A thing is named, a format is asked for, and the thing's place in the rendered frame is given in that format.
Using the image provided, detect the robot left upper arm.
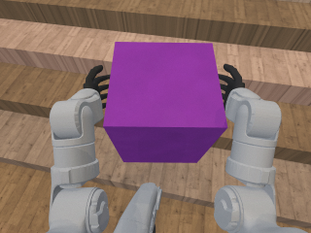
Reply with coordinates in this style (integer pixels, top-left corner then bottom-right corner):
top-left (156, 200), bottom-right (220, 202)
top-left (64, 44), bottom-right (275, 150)
top-left (46, 186), bottom-right (110, 233)

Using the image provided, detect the robot right upper arm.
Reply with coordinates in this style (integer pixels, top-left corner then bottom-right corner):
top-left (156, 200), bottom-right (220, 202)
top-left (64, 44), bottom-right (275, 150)
top-left (214, 184), bottom-right (308, 233)

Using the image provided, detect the left robot forearm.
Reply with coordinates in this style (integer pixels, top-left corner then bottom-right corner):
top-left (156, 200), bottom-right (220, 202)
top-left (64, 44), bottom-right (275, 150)
top-left (49, 88), bottom-right (104, 227)

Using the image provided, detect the carton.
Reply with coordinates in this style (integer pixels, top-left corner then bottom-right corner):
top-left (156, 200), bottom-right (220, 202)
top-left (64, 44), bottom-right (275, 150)
top-left (103, 42), bottom-right (227, 163)

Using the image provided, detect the right robot forearm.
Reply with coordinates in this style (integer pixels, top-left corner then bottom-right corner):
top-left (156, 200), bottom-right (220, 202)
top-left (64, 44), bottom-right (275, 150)
top-left (225, 87), bottom-right (282, 216)

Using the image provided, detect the robot left hand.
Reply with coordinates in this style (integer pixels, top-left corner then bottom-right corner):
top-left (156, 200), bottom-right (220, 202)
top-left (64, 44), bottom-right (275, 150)
top-left (83, 65), bottom-right (111, 109)

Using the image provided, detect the robot left thigh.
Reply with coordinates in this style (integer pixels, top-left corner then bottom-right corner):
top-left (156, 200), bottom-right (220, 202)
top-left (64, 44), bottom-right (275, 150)
top-left (113, 183), bottom-right (162, 233)

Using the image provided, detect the robot right hand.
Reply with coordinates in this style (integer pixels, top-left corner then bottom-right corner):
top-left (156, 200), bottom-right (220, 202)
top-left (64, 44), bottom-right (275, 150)
top-left (218, 64), bottom-right (245, 108)

